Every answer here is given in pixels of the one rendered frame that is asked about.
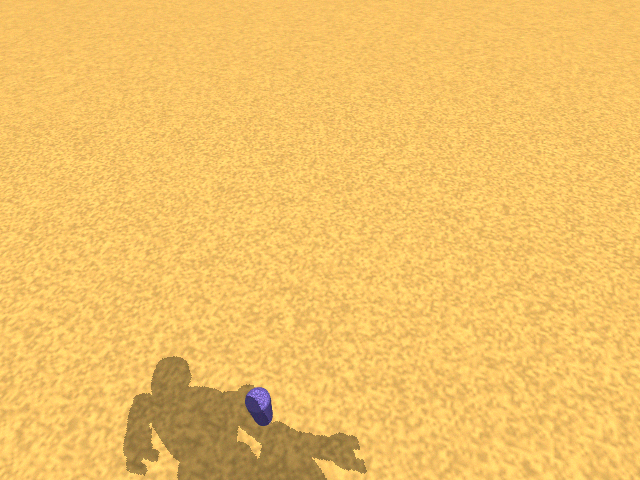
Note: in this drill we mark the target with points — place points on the cup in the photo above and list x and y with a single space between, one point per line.
258 403

